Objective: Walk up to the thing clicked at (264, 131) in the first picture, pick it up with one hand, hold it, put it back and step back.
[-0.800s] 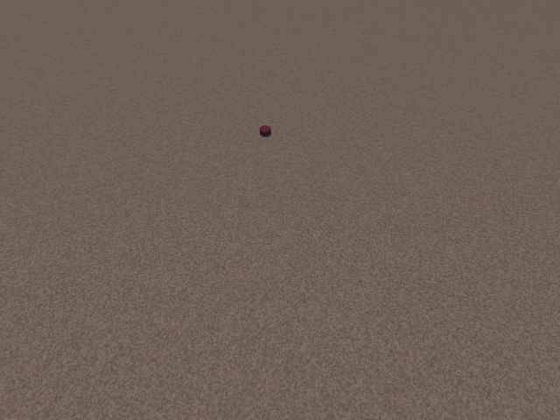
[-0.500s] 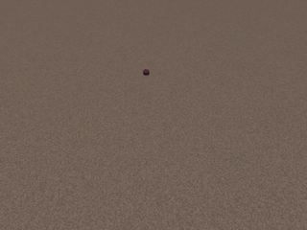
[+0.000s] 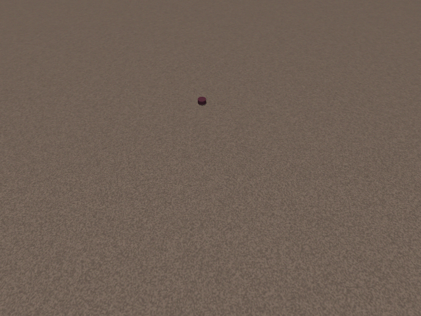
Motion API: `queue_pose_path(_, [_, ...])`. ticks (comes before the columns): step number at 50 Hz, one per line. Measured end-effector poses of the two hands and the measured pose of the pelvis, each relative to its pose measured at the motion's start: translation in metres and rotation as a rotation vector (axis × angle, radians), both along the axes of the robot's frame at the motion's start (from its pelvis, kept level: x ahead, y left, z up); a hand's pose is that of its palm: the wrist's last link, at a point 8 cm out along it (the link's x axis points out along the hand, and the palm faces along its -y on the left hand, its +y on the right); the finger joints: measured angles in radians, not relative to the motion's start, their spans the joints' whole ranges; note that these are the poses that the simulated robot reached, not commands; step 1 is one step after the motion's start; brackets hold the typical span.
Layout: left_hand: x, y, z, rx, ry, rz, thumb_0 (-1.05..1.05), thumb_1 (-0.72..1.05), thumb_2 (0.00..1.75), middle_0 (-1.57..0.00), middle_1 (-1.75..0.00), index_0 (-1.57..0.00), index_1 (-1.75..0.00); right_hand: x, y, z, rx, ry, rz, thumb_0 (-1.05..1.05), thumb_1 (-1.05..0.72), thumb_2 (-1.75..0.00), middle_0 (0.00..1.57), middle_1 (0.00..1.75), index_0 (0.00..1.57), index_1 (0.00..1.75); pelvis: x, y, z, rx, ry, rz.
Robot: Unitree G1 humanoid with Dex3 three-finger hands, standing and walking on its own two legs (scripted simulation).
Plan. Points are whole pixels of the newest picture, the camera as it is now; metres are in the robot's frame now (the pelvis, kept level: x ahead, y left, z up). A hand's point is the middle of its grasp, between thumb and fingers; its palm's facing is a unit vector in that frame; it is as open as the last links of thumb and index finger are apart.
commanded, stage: stand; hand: left
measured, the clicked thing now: (201, 100) +1.78 +0.10 -0.77
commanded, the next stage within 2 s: walk up in 0.32 s
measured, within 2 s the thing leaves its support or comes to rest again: neither
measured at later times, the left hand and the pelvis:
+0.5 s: hand out of the picture +0.10 +0.26 -0.15, palm faces -0.07 -0.93 -0.37, open 7.4 cm; pelvis +0.02 -0.02 -0.01, yaw -3 degrees
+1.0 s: hand (134, 284) +0.23 +0.20 -0.16, palm faces +0.01 -0.93 -0.36, open 7.4 cm; pelvis +0.22 -0.08 -0.02, yaw +0 degrees
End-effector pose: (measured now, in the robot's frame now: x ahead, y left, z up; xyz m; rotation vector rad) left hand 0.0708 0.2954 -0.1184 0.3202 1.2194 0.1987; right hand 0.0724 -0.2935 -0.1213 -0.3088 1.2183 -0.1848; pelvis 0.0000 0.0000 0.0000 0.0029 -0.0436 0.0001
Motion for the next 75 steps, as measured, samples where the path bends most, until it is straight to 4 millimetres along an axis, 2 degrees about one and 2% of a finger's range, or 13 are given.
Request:
queue_pose_path(19, [-0.001, 0.002, 0.002, -0.016, -0.019, -0.012, 0.01, 0.91, 0.90, -0.21, -0.30, -0.20, -0.30, -0.006, -0.008, 0.003, 0.008, -0.025, -0.006, 0.01, -0.91, -0.90, 0.21, 0.30, 0.20, 0.30, 0.002, -0.002, -0.001, 0.006, 0.011, -0.012])
queue_pose_path(23, [0.012, 0.009, 0.006, 0.012, -0.015, -0.042, 0.01, 0.91, 0.90, -0.21, -0.30, -0.20, -0.30, -0.011, -0.027, 0.003, -0.002, -0.067, -0.036, 0.00, -0.91, -0.90, 0.21, 0.30, 0.21, 0.30, 0.011, -0.010, -0.007, 0.020, 0.023, -0.039])
queue_pose_path(30, [0.067, -0.007, 0.023, 0.072, -0.059, -0.106, 0.01, 0.91, 0.90, -0.21, -0.30, -0.20, -0.30, -0.014, -0.086, -0.007, -0.025, -0.007, -0.094, 0.01, -0.90, -0.90, 0.21, 0.30, 0.21, 0.30, 0.048, -0.047, -0.015, 0.032, 0.005, -0.067])
queue_pose_path(35, [0.084, -0.027, 0.025, 0.109, -0.132, -0.060, 0.01, 0.91, 0.90, -0.21, -0.30, -0.20, -0.30, 0.030, -0.115, -0.018, -0.033, 0.014, -0.069, 0.01, -0.91, -0.90, 0.20, 0.30, 0.20, 0.30, 0.081, -0.071, -0.022, -0.007, -0.013, -0.041])
queue_pose_path(41, [0.089, -0.049, 0.027, 0.072, -0.068, -0.005, 0.01, 0.91, 0.90, -0.21, -0.30, -0.20, -0.30, 0.115, -0.115, 0.002, 0.008, -0.088, 0.001, 0.01, -0.91, -0.90, 0.20, 0.30, 0.20, 0.30, 0.126, -0.081, -0.007, -0.021, -0.015, -0.032])
queue_pose_path(46, [0.115, -0.056, 0.015, 0.040, -0.032, 0.021, 0.01, 0.90, 0.90, -0.21, -0.30, -0.20, -0.30, 0.180, -0.110, 0.011, 0.014, -0.096, 0.057, 0.01, -0.91, -0.90, 0.20, 0.30, 0.20, 0.30, 0.172, -0.084, -0.007, -0.032, -0.006, -0.016])
queue_pose_path(52, [0.169, -0.047, -0.014, 0.005, 0.014, 0.038, 0.01, 0.90, 0.90, -0.21, -0.30, -0.21, -0.30, 0.277, -0.094, 0.011, -0.017, -0.114, 0.110, 0.01, -0.91, -0.90, 0.20, 0.30, 0.20, 0.30, 0.243, -0.074, -0.022, -0.043, 0.005, -0.008])
queue_pose_path(55, [0.206, -0.040, -0.030, -0.001, 0.046, 0.034, 0.01, 0.91, 0.90, -0.21, -0.30, -0.20, -0.30, 0.326, -0.084, 0.009, -0.044, -0.176, 0.122, 0.01, -0.91, -0.90, 0.20, 0.30, 0.20, 0.30, 0.278, -0.064, -0.033, -0.009, 0.002, -0.017])
queue_pose_path(57, [0.236, -0.040, -0.030, -0.007, 0.051, 0.010, 0.01, 0.91, 0.90, -0.21, -0.30, -0.20, -0.30, 0.346, -0.079, 0.014, -0.039, -0.224, 0.093, 0.01, -0.91, -0.90, 0.20, 0.30, 0.20, 0.30, 0.297, -0.061, -0.031, -0.008, 0.001, -0.020])
queue_pose_path(62, [0.325, -0.044, -0.012, -0.018, -0.028, -0.074, 0.01, 0.91, 0.90, -0.21, -0.30, -0.20, -0.30, 0.366, -0.078, 0.026, -0.032, -0.232, 0.027, 0.00, -0.91, -0.90, 0.21, 0.30, 0.21, 0.30, 0.347, -0.062, -0.016, 0.012, -0.003, -0.052])
queue_pose_path(66, [0.392, -0.050, 0.004, -0.010, -0.077, -0.131, 0.01, 0.91, 0.90, -0.21, -0.30, -0.20, -0.30, 0.372, -0.089, 0.024, -0.028, -0.183, -0.004, 0.00, -0.91, -0.90, 0.21, 0.30, 0.21, 0.30, 0.386, -0.067, -0.010, 0.023, -0.005, -0.066])
queue_pose_path(71, [0.471, -0.062, 0.019, 0.029, -0.117, -0.167, 0.01, 0.91, 0.90, -0.21, -0.30, -0.20, -0.30, 0.388, -0.116, 0.007, -0.013, -0.110, -0.056, 0.01, -0.90, -0.90, 0.21, 0.30, 0.21, 0.30, 0.441, -0.085, -0.014, 0.034, -0.003, -0.069])
queue_pose_path(75, [0.527, -0.074, 0.021, 0.088, -0.168, -0.160, 0.01, 0.91, 0.90, -0.21, -0.30, -0.20, -0.30, 0.419, -0.143, -0.020, -0.006, -0.054, -0.069, 0.01, -0.91, -0.90, 0.21, 0.30, 0.21, 0.30, 0.491, -0.109, -0.031, 0.026, 0.002, -0.061])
